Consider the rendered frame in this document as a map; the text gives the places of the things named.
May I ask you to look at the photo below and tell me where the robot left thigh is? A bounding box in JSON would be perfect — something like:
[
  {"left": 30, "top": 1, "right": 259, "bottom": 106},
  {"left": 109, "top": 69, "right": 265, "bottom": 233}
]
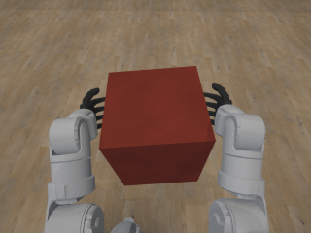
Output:
[{"left": 110, "top": 221, "right": 140, "bottom": 233}]

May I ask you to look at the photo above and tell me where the right robot upper arm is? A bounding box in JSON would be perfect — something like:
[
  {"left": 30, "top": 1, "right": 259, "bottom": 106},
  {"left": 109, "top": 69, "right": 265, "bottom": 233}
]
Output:
[{"left": 208, "top": 198, "right": 269, "bottom": 233}]

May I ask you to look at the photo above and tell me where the robot left hand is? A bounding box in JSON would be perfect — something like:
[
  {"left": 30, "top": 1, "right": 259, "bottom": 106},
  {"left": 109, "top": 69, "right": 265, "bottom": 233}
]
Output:
[{"left": 80, "top": 87, "right": 106, "bottom": 130}]

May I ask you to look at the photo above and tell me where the left robot shin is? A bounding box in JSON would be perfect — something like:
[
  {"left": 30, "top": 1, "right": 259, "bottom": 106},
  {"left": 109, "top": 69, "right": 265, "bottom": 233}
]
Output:
[{"left": 124, "top": 217, "right": 135, "bottom": 223}]

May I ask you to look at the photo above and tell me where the left robot upper arm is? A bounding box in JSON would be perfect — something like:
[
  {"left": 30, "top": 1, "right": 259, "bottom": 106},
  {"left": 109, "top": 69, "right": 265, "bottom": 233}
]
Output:
[{"left": 45, "top": 203, "right": 105, "bottom": 233}]

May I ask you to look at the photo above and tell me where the right robot forearm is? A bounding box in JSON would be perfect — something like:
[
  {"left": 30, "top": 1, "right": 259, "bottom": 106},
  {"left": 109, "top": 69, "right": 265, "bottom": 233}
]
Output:
[{"left": 214, "top": 104, "right": 269, "bottom": 233}]

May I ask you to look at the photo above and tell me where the carton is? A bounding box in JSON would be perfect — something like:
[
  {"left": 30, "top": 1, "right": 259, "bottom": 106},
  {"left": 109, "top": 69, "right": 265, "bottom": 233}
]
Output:
[{"left": 99, "top": 66, "right": 216, "bottom": 186}]

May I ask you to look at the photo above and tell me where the robot right hand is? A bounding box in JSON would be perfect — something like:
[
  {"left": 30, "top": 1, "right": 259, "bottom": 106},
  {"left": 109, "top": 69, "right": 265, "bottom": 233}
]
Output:
[{"left": 203, "top": 83, "right": 232, "bottom": 125}]

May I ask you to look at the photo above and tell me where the left robot forearm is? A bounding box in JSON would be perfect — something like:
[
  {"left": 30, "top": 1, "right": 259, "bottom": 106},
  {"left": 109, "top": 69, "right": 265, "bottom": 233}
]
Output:
[{"left": 44, "top": 109, "right": 98, "bottom": 233}]

